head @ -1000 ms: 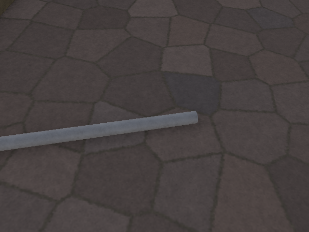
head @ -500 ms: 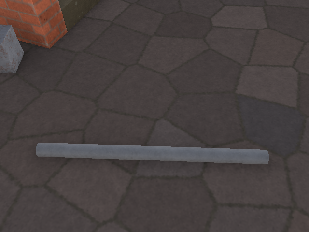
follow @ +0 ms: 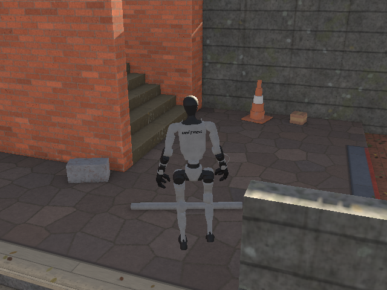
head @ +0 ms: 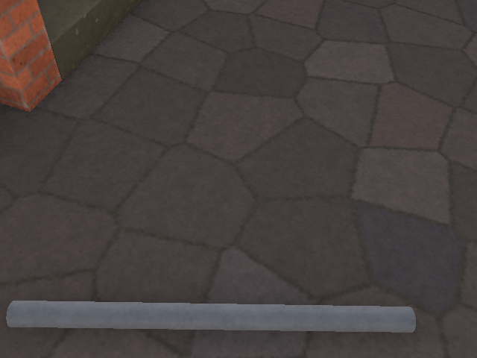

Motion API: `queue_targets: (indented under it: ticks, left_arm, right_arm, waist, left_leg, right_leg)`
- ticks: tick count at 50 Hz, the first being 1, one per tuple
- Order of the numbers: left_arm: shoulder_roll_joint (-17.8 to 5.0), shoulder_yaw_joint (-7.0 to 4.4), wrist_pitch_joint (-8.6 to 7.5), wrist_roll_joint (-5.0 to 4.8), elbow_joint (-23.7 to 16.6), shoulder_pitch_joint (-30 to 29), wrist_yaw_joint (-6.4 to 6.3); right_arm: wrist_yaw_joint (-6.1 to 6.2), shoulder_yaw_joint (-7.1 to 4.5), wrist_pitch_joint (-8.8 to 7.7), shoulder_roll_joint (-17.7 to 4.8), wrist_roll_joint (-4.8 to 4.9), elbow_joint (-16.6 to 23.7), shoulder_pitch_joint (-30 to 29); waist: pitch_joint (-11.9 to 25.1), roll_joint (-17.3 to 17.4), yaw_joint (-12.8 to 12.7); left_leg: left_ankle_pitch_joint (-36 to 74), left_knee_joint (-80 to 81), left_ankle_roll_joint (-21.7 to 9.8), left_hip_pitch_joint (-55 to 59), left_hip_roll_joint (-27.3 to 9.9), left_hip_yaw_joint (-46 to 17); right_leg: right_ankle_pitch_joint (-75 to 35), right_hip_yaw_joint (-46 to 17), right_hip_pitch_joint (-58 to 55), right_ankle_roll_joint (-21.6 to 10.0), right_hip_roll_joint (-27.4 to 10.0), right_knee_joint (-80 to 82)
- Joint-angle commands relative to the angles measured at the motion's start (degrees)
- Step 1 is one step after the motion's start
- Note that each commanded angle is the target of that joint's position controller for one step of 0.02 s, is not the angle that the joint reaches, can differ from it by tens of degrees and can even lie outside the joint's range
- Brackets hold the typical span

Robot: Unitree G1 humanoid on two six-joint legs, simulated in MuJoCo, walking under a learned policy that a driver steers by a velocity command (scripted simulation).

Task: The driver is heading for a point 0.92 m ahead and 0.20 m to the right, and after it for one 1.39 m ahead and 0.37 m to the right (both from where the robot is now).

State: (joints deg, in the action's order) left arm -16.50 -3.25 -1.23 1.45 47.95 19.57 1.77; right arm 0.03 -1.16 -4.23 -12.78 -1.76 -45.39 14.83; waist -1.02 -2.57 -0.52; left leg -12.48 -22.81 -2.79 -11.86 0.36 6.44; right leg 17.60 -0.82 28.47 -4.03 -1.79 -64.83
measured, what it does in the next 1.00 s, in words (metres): climbs, turning right: right foot, then left foot 0.05 m higher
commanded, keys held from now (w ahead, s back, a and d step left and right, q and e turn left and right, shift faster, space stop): w+e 0.62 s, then e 0.08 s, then no key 0.02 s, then q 0.28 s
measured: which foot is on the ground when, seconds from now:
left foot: down 0.00-0.34, up 0.36-0.58, down 0.60-1.00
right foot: up 0.00-0.30, down 0.32-0.88, up 0.90-1.00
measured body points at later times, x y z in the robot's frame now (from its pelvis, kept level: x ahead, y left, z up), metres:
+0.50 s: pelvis +0.27 -0.07 -0.01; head +0.30 -0.08 +0.44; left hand +0.43 +0.17 -0.13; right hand +0.30 -0.35 -0.13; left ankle +0.27 +0.10 -0.65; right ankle +0.29 -0.11 -0.74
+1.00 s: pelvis +0.51 -0.12 +0.02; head +0.58 -0.17 +0.46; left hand +0.55 +0.16 -0.09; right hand +0.61 -0.39 -0.11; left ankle +0.47 +0.06 -0.71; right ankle +0.42 -0.18 -0.65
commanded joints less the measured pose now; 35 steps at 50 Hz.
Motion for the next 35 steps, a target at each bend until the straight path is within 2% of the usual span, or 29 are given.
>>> queue_targets:
  ticks: [1, 4, 6, 9, 11, 13, 14, 15, 16, 17, 18, 19, 20, 21, 22, 23, 24, 26, 27, 29, 31, 32, 33, 35]
  left_arm:
    - [-1.06, -0.72, 0.87, 0.41, -3.45, -0.15, 1.01]
    - [-0.6, -0.51, 1.18, 0.5, -5.72, -6.62, 1.82]
    - [0.04, 0.01, 1.03, 0.47, -7.27, -11.06, 2.36]
    - [0.08, 0.64, 0.84, 0.66, -9.58, -17.15, 3.11]
    - [-0.73, 0.66, 1.02, 0.99, -10.53, -18.73, 3.17]
    - [-1.52, 0.27, 0.98, 1.08, -10.43, -17.1, 2.43]
    - [-2.22, -0.08, 0.83, 1.11, -9.76, -14.03, 2.0]
    - [-3.31, -0.72, 0.38, 1.18, -8.36, -8.6, 1.59]
    - [-5.15, -1.86, -0.16, 1.62, -5.46, 0.39, 0.83]
    - [-11.17, -3.77, -0.03, 1.93, -4.44, 5.91, -0.24]
    - [-15.8, -4.84, 0.45, 0.19, -5.96, 2.98, -0.39]
    - [-14.27, -4.69, 0.96, -0.75, -5.9, 3.25, -0.71]
    - [-11.66, -4.01, 0.86, -0.93, -5.15, 0.83, -1.31]
    - [-8.99, -3.29, 0.53, -0.84, -4.83, -1.05, -1.54]
    - [-7.42, -2.78, 0.09, -1.07, -4.89, -3.0, -1.71]
    - [-6.31, -2.35, -0.31, -1.11, -5.27, -4.16, -1.72]
    - [-6.06, -2.21, -0.93, -1.33, -5.18, -3.6, -1.57]
    - [-7.16, -2.47, -1.73, -1.52, -4.43, -1.85, -1.38]
    - [-7.56, -2.64, -1.89, -1.29, -4.17, -0.59, -1.46]
    - [-7.31, -2.48, -1.88, -1.25, -3.82, 2.17, -1.6]
    - [-7.19, -2.51, -1.46, -1.54, -3.25, 4.68, -1.61]
    - [-6.53, -2.41, -1.01, -1.4, -2.21, 8.38, -2.15]
    - [-6.58, -2.37, -0.78, -1.17, -0.64, 13.02, -2.9]
    - [-7.81, -2.71, -0.18, -1.0, 2.01, 19.48, -4.26]
  right_arm:
    - [0.31, -1.75, -2.02, -5.92, 0.83, 0.96, 3.56]
    - [0.39, -1.86, -2.12, -5.7, 0.72, -0.69, 5.4]
    - [0.39, -1.81, -2.03, -5.71, 0.62, -1.36, 5.28]
    - [0.89, -2.39, -1.9, -8.11, 0.58, -2.57, 6.69]
    - [1.12, -2.62, -1.38, -9.25, 0.68, -3.72, 7.72]
    - [1.53, -2.72, -0.69, -10.28, 0.51, -4.53, 8.38]
    - [1.71, -2.92, -0.1, -11.32, 0.36, -4.86, 8.55]
    - [1.79, -3.2, 0.56, -12.45, 0.23, -4.9, 8.59]
    - [1.68, -3.24, 0.96, -12.84, 0.3, -4.31, 8.09]
    - [1.17, -2.35, 0.82, -9.23, 0.5, -1.95, 9.83]
    - [0.21, -2.15, 0.36, -7.09, 0.77, 2.01, 8.59]
    - [0.01, -2.55, -0.21, -10.06, 0.22, 3.4, 1.38]
    - [-0.22, -1.98, -1.03, -8.9, 0.92, 3.99, -0.16]
    - [-0.1, -1.83, -1.37, -8.38, 0.8, 3.24, 0.72]
    - [-0.09, -1.79, -0.7, -8.14, -0.14, 3.18, 1.13]
    - [-0.24, -1.62, 0.38, -7.77, -0.9, 2.73, 2.72]
    - [-0.44, -1.62, 1.3, -7.51, -1.26, 2.82, 3.05]
    - [-0.76, -1.44, 2.49, -6.48, -1.33, 3.61, 1.48]
    - [-0.74, -1.21, 2.8, -5.61, -1.27, 4.37, -0.25]
    - [-0.8, -1.44, 3.09, -6.51, -1.24, 6.48, -5.66]
    - [-0.89, -1.42, 3.34, -6.86, -1.45, 8.55, -10.5]
    - [-1.03, -1.56, 3.61, -7.28, -1.79, 8.58, -12.39]
    - [-1.3, -1.07, 3.65, -6.16, -2.03, 9.59, -15.36]
    - [-1.52, -0.33, 2.97, -5.21, -1.09, 12.37, -20.88]
  waist:
    - [-0.13, 7.42, -0.01]
    - [-2.22, 7.29, 0.69]
    - [-3.78, 7.61, 1.18]
    - [-5.22, 7.17, 2.25]
    - [-5.37, 6.52, 2.2]
    - [-2.96, 7.23, 1.13]
    - [-0.71, 7.82, -0.33]
    - [2.7, 7.85, -2.67]
    - [7.8, 5.56, -6.77]
    - [13.8, -2.47, -7.47]
    - [18.11, -11.46, -4.18]
    - [13.9, -2.02, -6.69]
    - [6.76, 0.72, -4.61]
    - [2.6, 3.83, -1.72]
    - [1.12, 4.19, 0.43]
    - [2.04, 3.27, 1.67]
    - [2.66, 3.12, 2.08]
    - [1.96, 3.02, 2.26]
    - [1.72, 1.71, 1.79]
    - [-0.42, 1.7, 0.15]
    - [-1.89, 2.31, -1.16]
    - [-1.58, 4.26, -2.95]
    - [-0.54, 3.96, -4.98]
    - [1.75, 0.49, -7.65]
  left_leg:
    - [17.87, 12.92, -5.05, 8.23, -14.95, -9.8]
    - [21.47, 13.98, -5.26, 9.12, -14.21, -4.12]
    - [21.6, 14.33, -4.75, 7.96, -12.74, -0.24]
    - [23.54, 14.69, -4.27, 8.82, -13.97, 2.85]
    - [30.28, 12.22, -3.91, 13.04, -15.33, 4.46]
    - [47.61, 4.76, -3.03, 16.97, -15.51, 6.65]
    - [55.03, -1.75, -2.88, 18.15, -15.59, 7.29]
    - [56.69, -11.21, -2.78, 17.1, -15.57, 7.51]
    - [48.4, -24.82, -1.62, 10.87, -14.34, 8.19]
    - [21.26, -43.59, 0.49, -5.72, -10.8, 8.32]
    - [-19.04, -60.77, 3.25, -25.34, 1.82, 0.15]
    - [-14.34, -61.7, 2.66, -31.93, -1.32, -8.72]
    - [-8.53, -57.61, 2.25, -32.11, -4.02, -8.6]
    - [-6.18, -51.86, 2.16, -28.48, -5.94, -8.27]
    - [-6.1, -48.63, 2.71, -24.94, -6.92, -8.7]
    - [-6.03, -47.57, 3.39, -21.92, -7.15, -8.54]
    - [-6.02, -46.53, 3.99, -21.09, -7.09, -8.24]
    - [-4.14, -42.93, 5.02, -22.43, -7.19, -7.32]
    - [-3.17, -44.08, 5.56, -24.27, -6.79, -6.22]
    - [0.46, -41.28, 6.11, -30.68, -7.68, -6.83]
    - [1.37, -35.68, 6.65, -34.37, -6.9, -6.73]
    - [-2.65, -38.27, 6.29, -38.75, -5.47, -5.7]
    - [-6.27, -37.62, 6.0, -42.35, -3.74, -4.63]
    - [-10.29, -33.13, 5.22, -47.13, -0.6, -3.92]
  right_leg:
    - [-4.88, -1.35, 10.67, 0.82, -2.48, -1.71]
    - [-10.45, -0.26, 14.2, 1.47, -2.57, 3.37]
    - [-15.17, 1.44, 12.08, 1.4, -2.14, 12.08]
    - [-16.99, 4.95, 7.17, 0.04, -1.44, 22.72]
    - [-14.14, 6.66, 5.82, -1.49, -0.41, 26.48]
    - [-9.23, 9.5, 1.66, -3.75, 2.96, 28.0]
    - [-5.84, 10.3, -2.04, -5.12, 5.05, 28.53]
    - [-3.77, 10.02, -8.6, -6.61, 7.09, 30.16]
    - [-4.41, 7.91, -21.09, -8.52, 8.1, 34.24]
    - [5.28, -10.43, -36.95, -12.77, -4.75, 36.44]
    - [3.11, -42.9, -46.54, -20.73, -17.55, 45.71]
    - [-1.03, -39.15, -44.81, -19.53, -16.4, 48.65]
    - [-6.93, -30.93, -37.2, -18.04, -15.53, 48.99]
    - [-14.58, -25.42, -29.5, -15.36, -12.53, 49.47]
    - [-20.09, -21.19, -24.37, -13.77, -9.43, 49.81]
    - [-23.6, -18.6, -21.88, -13.25, -7.8, 50.46]
    - [-26.6, -17.57, -20.9, -13.32, -6.91, 50.81]
    - [-27.24, -15.65, -19.12, -13.02, -5.22, 51.86]
    - [-27.26, -15.73, -19.05, -12.98, -4.78, 51.99]
    - [-24.18, -17.35, -20.99, -12.16, -4.66, 52.81]
    - [-21.6, -17.62, -23.37, -10.87, -3.65, 53.0]
    - [-29.14, -18.55, -31.43, -9.74, -2.92, 49.94]
    - [-40.15, -19.81, -38.82, -8.91, -3.27, 46.25]
    - [-54.21, -22.34, -50.08, -8.05, -4.04, 40.79]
